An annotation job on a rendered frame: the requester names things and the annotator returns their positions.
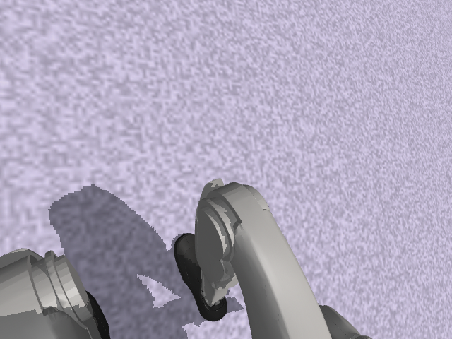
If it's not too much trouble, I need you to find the right robot foot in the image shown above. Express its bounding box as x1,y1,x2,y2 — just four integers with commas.
174,233,227,321

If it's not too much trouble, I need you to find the left robot foot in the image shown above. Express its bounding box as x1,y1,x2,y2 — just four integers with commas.
86,291,110,339

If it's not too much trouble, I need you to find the right robot hand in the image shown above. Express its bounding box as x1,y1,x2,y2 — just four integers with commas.
319,305,362,339

